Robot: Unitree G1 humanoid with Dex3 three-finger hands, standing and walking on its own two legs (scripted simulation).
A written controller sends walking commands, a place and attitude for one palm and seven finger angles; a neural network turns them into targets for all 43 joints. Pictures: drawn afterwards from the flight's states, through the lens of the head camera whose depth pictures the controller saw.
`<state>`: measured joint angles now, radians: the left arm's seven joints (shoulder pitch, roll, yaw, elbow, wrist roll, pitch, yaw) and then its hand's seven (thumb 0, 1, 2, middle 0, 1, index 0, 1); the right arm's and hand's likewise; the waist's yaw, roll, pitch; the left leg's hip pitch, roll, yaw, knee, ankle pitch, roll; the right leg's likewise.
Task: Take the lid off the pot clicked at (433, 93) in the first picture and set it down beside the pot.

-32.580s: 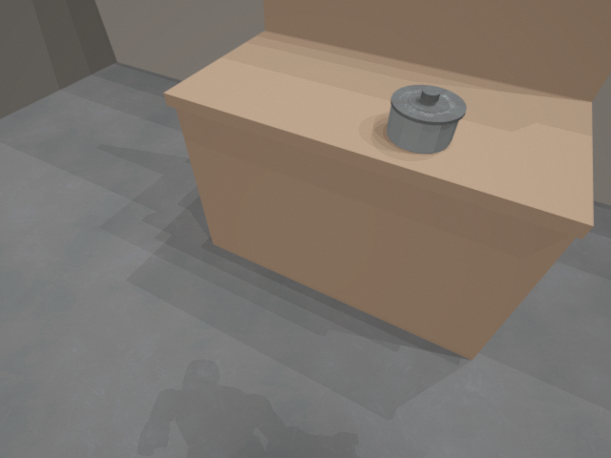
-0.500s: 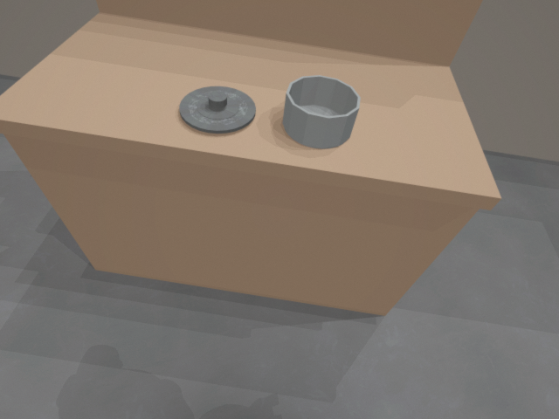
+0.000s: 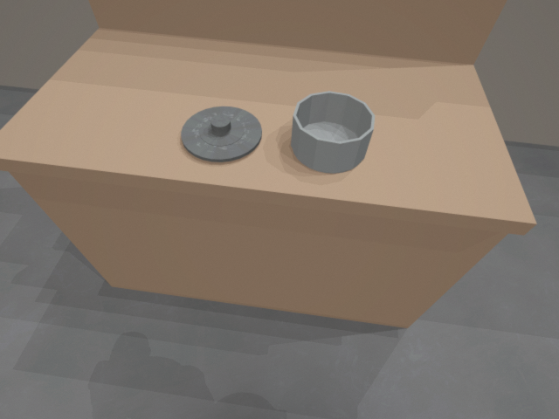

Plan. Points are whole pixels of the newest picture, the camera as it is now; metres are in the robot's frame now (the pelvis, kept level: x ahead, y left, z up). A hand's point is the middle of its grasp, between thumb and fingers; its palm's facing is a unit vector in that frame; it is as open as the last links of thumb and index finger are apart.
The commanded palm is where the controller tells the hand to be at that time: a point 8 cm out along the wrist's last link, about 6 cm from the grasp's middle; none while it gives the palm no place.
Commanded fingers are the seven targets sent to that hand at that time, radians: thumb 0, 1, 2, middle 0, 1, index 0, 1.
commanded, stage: stop stepping back and stand still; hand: left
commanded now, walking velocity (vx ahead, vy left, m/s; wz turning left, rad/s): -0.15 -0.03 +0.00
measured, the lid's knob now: (220, 124) +0.67 +0.15 +0.00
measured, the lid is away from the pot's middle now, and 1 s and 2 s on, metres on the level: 0.24 0.24 0.24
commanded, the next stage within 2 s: let the arm hang, fingers relaxed in 0.24 s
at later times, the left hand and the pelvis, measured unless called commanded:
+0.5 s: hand out of the picture +0.07 +0.17 -0.16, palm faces +0.02 -0.98 -0.20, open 7.3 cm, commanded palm none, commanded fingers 0.00 0.90 0.90 -0.20 -0.30 -0.20 -0.30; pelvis +0.00 +0.00 +0.01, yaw -1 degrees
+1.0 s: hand out of the picture -0.02 +0.17 -0.17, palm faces +0.02 -0.99 -0.16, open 7.3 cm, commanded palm none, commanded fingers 0.00 0.90 0.90 -0.20 -0.30 -0.20 -0.30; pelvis -0.01 +0.01 +0.01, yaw -1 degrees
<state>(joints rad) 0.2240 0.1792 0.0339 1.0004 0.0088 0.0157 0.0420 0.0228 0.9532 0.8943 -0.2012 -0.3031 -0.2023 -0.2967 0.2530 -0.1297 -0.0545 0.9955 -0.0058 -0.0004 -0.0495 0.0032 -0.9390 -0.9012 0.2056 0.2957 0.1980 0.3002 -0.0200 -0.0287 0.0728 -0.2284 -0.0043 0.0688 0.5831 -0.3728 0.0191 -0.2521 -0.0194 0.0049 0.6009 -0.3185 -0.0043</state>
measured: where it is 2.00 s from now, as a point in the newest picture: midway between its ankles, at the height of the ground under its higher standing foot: outside the picture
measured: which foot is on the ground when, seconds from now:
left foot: down 0.00-1.00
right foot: down 0.00-1.00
